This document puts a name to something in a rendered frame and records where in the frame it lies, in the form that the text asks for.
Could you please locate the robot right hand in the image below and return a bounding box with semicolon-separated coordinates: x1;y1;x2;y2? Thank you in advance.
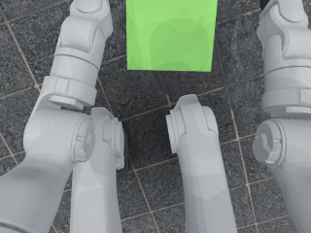
259;0;270;11

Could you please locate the left robot upper arm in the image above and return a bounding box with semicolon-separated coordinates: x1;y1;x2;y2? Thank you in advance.
0;106;95;233

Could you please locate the right robot upper arm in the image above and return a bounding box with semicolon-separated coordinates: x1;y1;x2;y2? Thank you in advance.
252;118;311;233

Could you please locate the carton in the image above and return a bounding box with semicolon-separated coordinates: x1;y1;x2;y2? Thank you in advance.
125;0;218;72

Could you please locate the left robot shin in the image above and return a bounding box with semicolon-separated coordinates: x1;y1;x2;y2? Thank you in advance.
90;107;124;169

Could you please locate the robot right forearm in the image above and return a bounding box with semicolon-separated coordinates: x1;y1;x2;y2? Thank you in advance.
257;0;311;120

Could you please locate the left robot thigh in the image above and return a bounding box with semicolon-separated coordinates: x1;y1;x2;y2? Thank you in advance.
69;115;124;233

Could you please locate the robot left forearm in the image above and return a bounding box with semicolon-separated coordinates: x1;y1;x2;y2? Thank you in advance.
23;0;114;150

